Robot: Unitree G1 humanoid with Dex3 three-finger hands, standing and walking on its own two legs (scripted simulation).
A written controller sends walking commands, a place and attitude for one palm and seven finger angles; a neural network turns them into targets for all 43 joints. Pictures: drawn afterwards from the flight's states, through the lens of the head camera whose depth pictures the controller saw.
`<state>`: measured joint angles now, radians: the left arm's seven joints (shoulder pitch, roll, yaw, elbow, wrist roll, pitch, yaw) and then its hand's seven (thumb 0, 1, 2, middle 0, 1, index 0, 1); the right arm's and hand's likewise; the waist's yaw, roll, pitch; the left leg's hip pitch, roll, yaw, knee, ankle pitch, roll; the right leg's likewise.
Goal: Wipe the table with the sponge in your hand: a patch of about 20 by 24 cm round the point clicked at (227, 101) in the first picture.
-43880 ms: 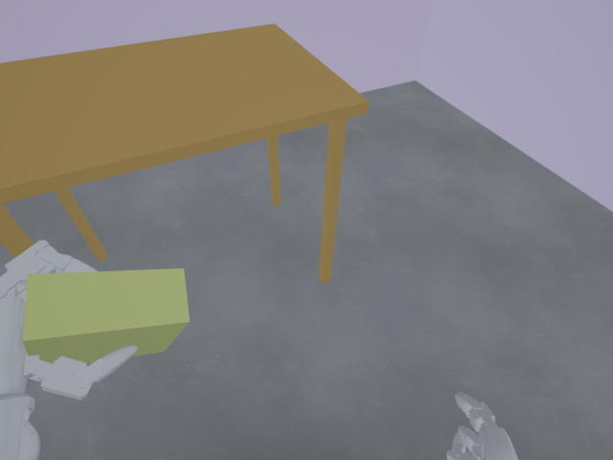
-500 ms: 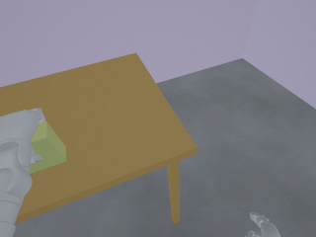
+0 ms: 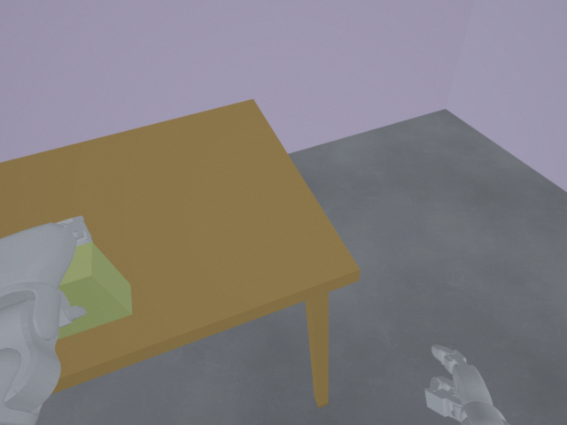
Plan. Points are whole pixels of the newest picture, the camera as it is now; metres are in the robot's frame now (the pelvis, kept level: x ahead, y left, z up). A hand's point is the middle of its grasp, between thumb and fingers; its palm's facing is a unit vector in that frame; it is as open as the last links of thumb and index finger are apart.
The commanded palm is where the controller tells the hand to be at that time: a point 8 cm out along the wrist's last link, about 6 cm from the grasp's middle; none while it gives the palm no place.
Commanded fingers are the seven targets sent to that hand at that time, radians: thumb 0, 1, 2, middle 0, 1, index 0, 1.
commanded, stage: wipe back along the first lane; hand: left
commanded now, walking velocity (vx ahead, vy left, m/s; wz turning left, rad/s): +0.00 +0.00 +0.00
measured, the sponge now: (75, 301) +0.24 +0.34 +0.07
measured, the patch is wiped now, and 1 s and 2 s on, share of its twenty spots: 0.95 0.95 0.95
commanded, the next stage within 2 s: lift the sponge slowly off the table in 0.04 s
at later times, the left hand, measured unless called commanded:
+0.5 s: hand (55, 299) +0.21 +0.32 +0.13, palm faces +0.05 -0.03 -1.00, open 9.8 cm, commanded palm +0.18 +0.32 +0.18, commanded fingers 0.00 0.10 1.30 -1.20 -1.60 -1.20 -1.60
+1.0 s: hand (40, 295) +0.21 +0.33 +0.14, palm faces +0.05 -0.01 -1.00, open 9.8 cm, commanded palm +0.18 +0.33 +0.21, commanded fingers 0.00 0.10 1.30 -1.20 -1.60 -1.20 -1.60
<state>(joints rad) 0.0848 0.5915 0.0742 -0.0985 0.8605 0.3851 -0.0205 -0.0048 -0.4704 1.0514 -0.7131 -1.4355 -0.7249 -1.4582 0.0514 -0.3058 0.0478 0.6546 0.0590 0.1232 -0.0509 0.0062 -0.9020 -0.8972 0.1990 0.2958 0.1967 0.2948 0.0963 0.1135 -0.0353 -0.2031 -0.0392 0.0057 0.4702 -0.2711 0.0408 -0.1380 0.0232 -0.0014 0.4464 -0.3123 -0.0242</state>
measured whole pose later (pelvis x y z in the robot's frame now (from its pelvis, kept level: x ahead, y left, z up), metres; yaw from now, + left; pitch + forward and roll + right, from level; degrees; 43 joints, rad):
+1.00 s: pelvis -0.03 -0.02 +0.00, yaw +1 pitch -4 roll +0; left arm 0.00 0.65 0.05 -0.05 0.83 0.35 -0.07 0.00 -0.51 1.05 -0.77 -1.37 -0.79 -1.39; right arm 0.02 -0.29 0.07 0.70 0.04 0.08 -0.11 0.01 -0.90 -0.90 0.20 0.30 0.20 0.30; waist 0.12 0.11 0.02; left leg -0.14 -0.02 -0.02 0.43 -0.21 0.02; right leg -0.07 0.05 -0.03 0.41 -0.26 -0.05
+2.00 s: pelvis -0.04 -0.01 +0.00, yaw +1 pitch -4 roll +0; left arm -0.18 0.70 -0.01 -0.15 0.82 0.47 -0.19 0.00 -0.51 1.05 -0.77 -1.37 -0.79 -1.39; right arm -0.01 -0.30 0.09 0.68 0.06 0.10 -0.09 0.01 -0.90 -0.90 0.20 0.30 0.20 0.29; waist 0.14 0.13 0.00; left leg -0.16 -0.04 -0.01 0.42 -0.19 0.03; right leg -0.10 0.03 -0.02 0.41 -0.25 -0.03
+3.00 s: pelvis -0.05 -0.01 +0.00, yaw +0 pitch -6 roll +0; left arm -0.02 0.69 0.01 -0.32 0.79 0.50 -0.18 0.00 -0.51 1.05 -0.78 -1.37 -0.79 -1.39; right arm -0.03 -0.29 0.09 0.66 0.05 0.10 -0.09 0.01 -0.90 -0.90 0.20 0.30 0.20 0.29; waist 0.16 0.13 0.01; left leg -0.16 -0.03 0.00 0.45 -0.20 0.03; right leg -0.10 0.04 -0.01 0.45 -0.25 -0.04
